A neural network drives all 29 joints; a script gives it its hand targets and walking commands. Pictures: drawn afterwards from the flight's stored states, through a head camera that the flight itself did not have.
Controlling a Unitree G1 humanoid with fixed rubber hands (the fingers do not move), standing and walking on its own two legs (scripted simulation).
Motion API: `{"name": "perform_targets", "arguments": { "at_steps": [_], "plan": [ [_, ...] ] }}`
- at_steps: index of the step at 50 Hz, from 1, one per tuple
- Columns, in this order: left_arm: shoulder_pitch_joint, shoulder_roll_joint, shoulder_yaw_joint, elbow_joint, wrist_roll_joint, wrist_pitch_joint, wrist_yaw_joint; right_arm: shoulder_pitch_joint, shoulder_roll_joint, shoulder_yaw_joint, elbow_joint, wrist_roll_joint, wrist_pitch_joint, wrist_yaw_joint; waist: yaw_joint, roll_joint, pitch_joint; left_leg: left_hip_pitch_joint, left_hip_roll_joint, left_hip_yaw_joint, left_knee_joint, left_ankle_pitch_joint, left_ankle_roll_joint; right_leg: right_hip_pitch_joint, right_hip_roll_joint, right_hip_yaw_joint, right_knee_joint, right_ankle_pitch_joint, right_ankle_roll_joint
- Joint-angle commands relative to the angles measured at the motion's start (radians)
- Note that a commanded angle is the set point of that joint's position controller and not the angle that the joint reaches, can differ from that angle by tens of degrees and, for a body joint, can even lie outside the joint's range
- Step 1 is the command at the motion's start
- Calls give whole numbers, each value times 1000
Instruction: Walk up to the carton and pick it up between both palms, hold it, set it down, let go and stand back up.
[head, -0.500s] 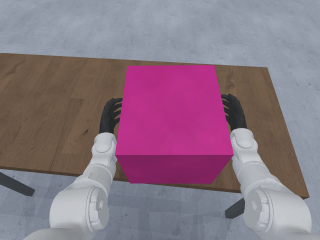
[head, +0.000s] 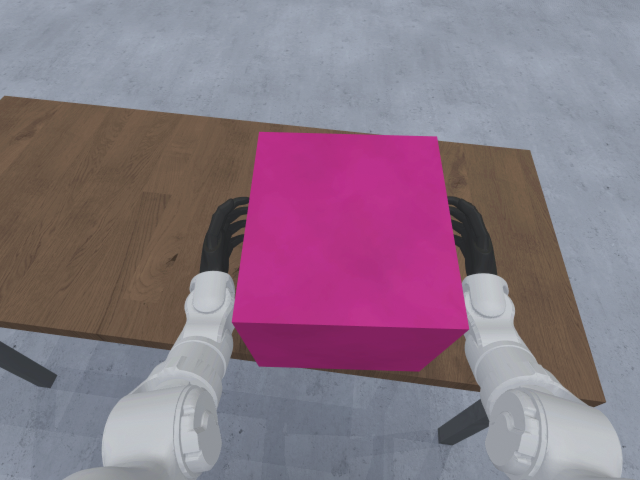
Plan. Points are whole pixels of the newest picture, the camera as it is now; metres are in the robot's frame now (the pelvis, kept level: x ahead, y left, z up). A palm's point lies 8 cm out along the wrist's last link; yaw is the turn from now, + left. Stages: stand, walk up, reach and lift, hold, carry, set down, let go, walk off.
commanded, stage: reach and lift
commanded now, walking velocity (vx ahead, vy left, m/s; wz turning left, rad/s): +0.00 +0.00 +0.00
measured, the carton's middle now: (343, 257) +0.42 +0.02 -0.01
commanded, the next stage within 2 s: none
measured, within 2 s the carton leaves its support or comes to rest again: neither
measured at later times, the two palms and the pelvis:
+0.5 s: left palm (219, 240) +0.38 +0.18 +0.06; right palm (486, 250) +0.39 -0.16 +0.07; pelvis +0.01 +0.00 +0.00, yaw +1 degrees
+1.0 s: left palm (196, 214) +0.36 +0.19 +0.14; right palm (513, 229) +0.37 -0.15 +0.14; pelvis +0.00 +0.00 +0.00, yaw +2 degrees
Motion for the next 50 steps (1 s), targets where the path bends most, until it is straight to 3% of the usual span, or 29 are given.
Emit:
{"name": "perform_targets", "arguments": {
  "at_steps": [1,7,14,20,25,29,37,43,50],
  "plan": [
    [-673,-570,-238,-136,97,-39,-113,-597,584,295,-71,-116,-120,138,11,31,-601,309,-19,93,14,253,-56,219,2,-60,19,290,16],
    [-670,-570,-319,-187,62,20,-80,-601,547,309,-61,-47,-54,142,27,89,-589,432,-15,88,20,235,-73,56,19,-71,-44,64,-10],
    [-716,-650,-470,-295,-55,30,-74,-628,616,505,-199,85,10,135,-2,79,-719,438,-23,54,65,344,-75,134,25,-41,-6,218,2],
    [-722,-697,-571,-405,-128,78,-85,-605,685,686,-362,226,113,119,-33,55,-704,421,-39,4,84,372,-61,222,18,-6,26,318,23],
    [-679,-696,-601,-516,-158,174,-97,-586,688,787,-513,337,225,99,-38,24,-615,447,-46,-31,86,387,-45,270,12,15,23,340,34],
    [-634,-681,-609,-650,-158,308,-116,-567,673,840,-628,422,336,82,-38,2,-512,481,-55,-43,67,378,-34,322,9,25,9,342,44],
    [-533,-643,-622,-982,-138,676,-153,-567,602,849,-854,527,549,49,-52,31,-371,566,-67,-37,37,381,-44,381,24,19,-21,315,42],
    [-479,-606,-608,-1063,-110,794,-187,-560,530,795,-895,525,607,48,-87,76,-317,606,-75,-39,25,336,-56,375,27,-5,-32,292,44],
    [-470,-603,-615,-1087,-103,875,-202,-606,509,749,-932,514,625,68,-103,76,-285,625,-63,-35,2,246,-49,334,33,-40,-47,190,34]
  ]
}}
